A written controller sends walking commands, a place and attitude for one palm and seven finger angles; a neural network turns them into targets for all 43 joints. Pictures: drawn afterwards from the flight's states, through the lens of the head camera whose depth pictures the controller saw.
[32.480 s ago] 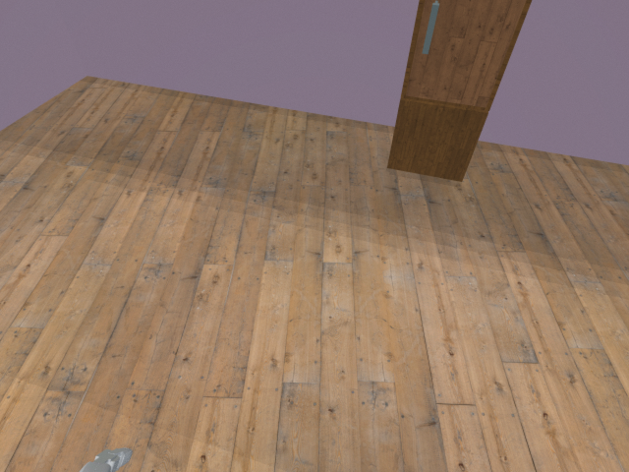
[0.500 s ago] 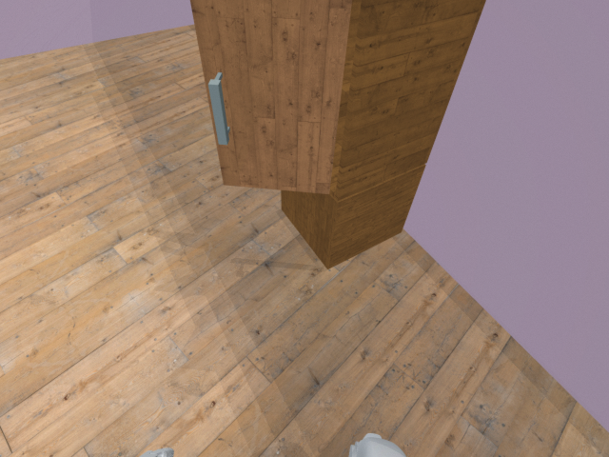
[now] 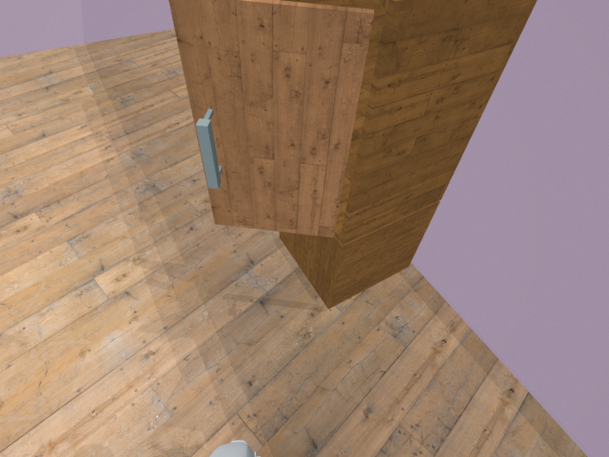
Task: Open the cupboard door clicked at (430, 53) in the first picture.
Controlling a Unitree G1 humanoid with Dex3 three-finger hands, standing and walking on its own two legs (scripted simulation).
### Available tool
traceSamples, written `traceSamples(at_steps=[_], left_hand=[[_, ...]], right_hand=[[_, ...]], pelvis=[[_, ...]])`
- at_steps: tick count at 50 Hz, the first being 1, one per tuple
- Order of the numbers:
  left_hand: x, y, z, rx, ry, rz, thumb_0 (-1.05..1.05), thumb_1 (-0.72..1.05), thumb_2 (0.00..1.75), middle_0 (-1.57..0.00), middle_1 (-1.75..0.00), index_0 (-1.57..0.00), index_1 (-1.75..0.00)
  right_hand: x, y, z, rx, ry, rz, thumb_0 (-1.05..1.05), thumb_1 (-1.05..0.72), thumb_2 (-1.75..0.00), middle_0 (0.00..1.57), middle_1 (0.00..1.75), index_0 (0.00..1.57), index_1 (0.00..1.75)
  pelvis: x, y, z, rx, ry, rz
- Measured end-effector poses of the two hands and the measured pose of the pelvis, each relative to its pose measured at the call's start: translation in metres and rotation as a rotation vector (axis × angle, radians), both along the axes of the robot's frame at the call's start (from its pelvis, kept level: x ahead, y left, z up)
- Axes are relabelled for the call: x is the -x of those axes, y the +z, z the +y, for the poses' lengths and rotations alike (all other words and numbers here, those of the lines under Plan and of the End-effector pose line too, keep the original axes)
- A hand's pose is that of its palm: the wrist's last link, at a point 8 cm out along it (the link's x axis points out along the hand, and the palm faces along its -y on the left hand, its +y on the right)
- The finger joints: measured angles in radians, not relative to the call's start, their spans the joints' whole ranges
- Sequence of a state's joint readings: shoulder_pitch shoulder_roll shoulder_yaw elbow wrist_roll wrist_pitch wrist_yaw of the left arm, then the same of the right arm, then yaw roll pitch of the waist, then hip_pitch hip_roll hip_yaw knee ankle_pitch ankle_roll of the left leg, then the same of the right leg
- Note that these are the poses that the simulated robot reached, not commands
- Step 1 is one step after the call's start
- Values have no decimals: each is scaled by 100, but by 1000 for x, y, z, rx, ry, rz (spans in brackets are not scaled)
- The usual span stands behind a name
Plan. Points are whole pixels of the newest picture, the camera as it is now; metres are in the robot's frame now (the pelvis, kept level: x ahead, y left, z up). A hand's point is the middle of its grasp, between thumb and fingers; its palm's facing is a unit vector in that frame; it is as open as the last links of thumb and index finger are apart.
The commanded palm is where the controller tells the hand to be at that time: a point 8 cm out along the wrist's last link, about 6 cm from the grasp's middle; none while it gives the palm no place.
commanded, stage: take the last steps up to it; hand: left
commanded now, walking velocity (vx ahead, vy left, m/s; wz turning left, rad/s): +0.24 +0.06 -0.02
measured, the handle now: (212, 149) +0.71 +0.26 -0.05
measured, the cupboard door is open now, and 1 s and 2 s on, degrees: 53 53 53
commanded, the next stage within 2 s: come to a stop and stand still in 0.22 s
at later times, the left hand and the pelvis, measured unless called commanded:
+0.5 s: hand (185, 384) +0.25 +0.21 -0.17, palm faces -0.04 -0.98 -0.20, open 7.3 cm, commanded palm none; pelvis +0.15 +0.03 -0.01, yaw -3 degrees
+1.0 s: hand (161, 429) +0.18 +0.24 -0.19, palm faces -0.01 -0.97 -0.23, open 7.4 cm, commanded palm none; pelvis +0.14 +0.05 -0.02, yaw -3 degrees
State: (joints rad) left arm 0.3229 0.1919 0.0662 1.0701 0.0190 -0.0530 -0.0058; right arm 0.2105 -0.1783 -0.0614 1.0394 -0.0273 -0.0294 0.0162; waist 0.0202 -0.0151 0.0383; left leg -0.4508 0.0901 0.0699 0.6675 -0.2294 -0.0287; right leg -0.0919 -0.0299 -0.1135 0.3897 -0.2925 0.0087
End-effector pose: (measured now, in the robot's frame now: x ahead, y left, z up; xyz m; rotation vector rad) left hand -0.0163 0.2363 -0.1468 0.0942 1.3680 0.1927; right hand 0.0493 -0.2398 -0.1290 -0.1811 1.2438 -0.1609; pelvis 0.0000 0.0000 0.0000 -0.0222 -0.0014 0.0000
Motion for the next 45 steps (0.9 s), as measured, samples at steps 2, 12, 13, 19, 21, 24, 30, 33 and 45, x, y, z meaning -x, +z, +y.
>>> traceSamples(at_steps=[2, 12, 13, 19, 21, 24, 30, 33, 45], left_hand=[[3, -8, 9, 19, 24, 51, -1, 93, 90, -20, -30, -20, -30], [-95, -8, 38, 42, -39, 30, 1, 92, 90, -20, -30, -19, -30], [-111, -5, 38, 41, -47, 4, 1, 92, 90, -20, -30, -19, -30], [-198, 6, 41, 6, -104, -113, 1, 93, 90, -20, -30, -20, -30], [-223, 7, 38, -5, -123, -140, 1, 93, 90, -20, -30, -20, -30], [-251, 3, 30, -22, -143, -172, 1, 93, 90, -20, -30, -20, -30], [-275, 1, 14, -20, -178, -143, 0, 92, 90, -20, -30, -20, -30], [-276, -1, 11, -17, -162, -146, 0, 91, 90, -20, -30, -20, -30], [-225, -13, 34, 5, -82, -83, 1, 91, 90, -20, -30, -20, -30]], right_hand=[[-37, 1, 8, 21, 28, -52, 1, -94, -90, 19, 29, 19, 30], [-88, 5, 55, 29, -1, -71, -1, -93, -90, 20, 29, 20, 30], [-85, 5, 56, 30, -11, -51, -1, -95, -90, 20, 29, 20, 30], [-63, -3, 63, -6, -63, 95, -1, -94, -90, 20, 29, 20, 30], [-56, -8, 65, -22, -83, 144, 0, -93, -90, 20, 29, 20, 30], [-52, -19, 66, -49, -117, 207, 0, -92, -90, 20, 29, 20, 30], [-64, -26, 64, -73, -170, 236, 0, -92, -90, 20, 29, 20, 30], [-74, -24, 59, -61, -166, 224, 0, -91, -90, 20, 29, 20, 30], [-111, -8, 48, 37, -79, 92, 0, -91, -90, 20, 29, 20, 30]], pelvis=[[-19, -6, 13, 7, -2, -1], [-81, 0, 47, -14, -37, 2], [-87, 1, 49, -14, -38, 3], [-121, 4, 49, -22, -38, 1], [-131, 2, 45, -27, -35, -4], [-147, -6, 37, -44, -40, -7], [-161, -8, 30, -35, -34, 11], [-161, -8, 29, -40, -29, 9], [-144, -8, 44, -13, -29, 4]])
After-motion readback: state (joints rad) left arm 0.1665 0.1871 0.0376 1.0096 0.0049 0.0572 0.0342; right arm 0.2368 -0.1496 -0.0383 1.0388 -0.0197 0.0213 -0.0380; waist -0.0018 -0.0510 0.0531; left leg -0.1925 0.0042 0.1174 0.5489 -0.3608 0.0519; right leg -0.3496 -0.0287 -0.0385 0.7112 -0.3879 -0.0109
